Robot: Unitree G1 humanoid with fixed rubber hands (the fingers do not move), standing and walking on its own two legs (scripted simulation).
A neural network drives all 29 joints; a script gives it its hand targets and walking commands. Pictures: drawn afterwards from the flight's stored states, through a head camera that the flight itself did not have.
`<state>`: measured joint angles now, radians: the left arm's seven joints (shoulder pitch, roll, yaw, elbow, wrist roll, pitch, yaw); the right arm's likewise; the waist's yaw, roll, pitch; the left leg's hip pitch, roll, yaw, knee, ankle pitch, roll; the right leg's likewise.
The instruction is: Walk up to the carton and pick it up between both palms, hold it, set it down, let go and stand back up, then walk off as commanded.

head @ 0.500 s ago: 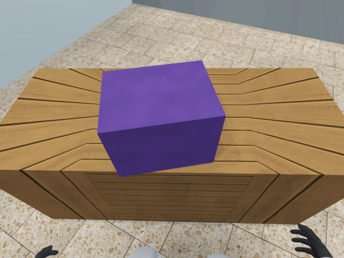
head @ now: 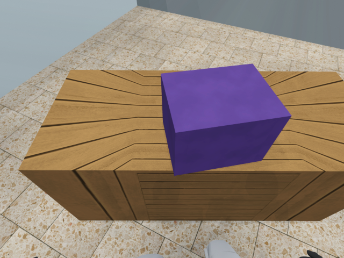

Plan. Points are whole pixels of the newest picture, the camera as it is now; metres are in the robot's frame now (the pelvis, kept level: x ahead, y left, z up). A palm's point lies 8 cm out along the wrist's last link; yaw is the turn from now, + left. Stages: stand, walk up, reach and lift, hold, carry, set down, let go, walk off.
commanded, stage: walk up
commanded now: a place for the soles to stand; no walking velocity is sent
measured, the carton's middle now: (213, 119) +0.53 -0.12 -0.05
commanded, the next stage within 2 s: none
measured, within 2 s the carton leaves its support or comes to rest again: neither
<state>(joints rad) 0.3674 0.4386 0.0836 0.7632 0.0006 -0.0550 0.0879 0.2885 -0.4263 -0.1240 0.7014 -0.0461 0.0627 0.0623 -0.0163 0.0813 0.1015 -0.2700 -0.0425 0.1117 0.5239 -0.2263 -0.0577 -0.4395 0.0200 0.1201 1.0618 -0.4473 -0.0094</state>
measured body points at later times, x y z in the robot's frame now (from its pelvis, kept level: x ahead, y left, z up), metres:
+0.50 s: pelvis +0.00 +0.11 -0.01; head +0.03 +0.15 +0.44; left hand +0.07 +0.46 -0.13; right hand -0.01 -0.23 -0.08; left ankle -0.02 +0.21 -0.74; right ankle +0.02 -0.07 -0.64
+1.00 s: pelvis +0.00 -0.02 -0.01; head +0.05 -0.05 +0.44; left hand +0.08 +0.32 -0.09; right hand +0.09 -0.35 -0.13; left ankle +0.00 +0.17 -0.67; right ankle +0.09 -0.10 -0.73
